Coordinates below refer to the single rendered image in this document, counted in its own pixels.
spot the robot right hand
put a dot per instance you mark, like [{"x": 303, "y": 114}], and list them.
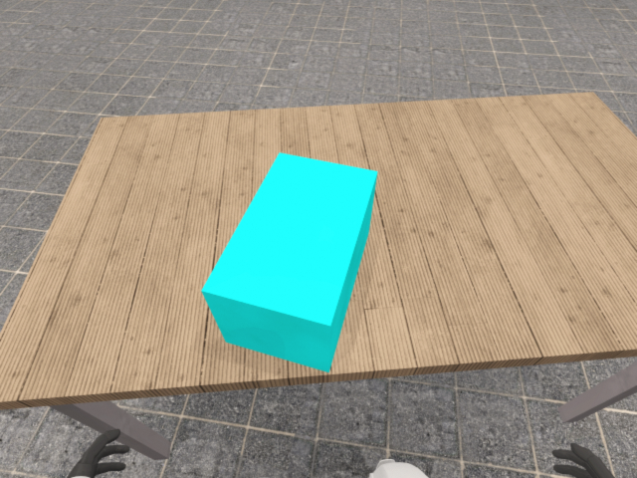
[{"x": 582, "y": 456}]

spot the right robot shin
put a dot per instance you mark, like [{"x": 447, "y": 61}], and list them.
[{"x": 384, "y": 462}]

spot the robot left hand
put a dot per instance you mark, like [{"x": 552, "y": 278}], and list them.
[{"x": 88, "y": 466}]

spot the carton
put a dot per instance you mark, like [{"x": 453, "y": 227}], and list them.
[{"x": 283, "y": 283}]

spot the table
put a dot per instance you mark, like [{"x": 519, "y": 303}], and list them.
[{"x": 503, "y": 233}]

